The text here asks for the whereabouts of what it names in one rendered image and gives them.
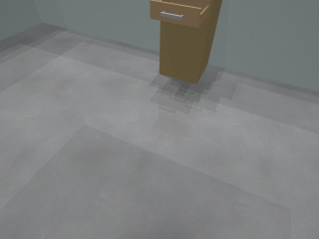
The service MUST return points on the cabinet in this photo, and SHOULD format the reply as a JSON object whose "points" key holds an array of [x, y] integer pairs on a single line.
{"points": [[184, 51]]}

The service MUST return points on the drawer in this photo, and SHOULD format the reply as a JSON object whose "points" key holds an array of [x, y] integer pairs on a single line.
{"points": [[194, 11]]}

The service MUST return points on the handle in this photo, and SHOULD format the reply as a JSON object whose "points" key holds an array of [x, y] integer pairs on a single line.
{"points": [[169, 15]]}

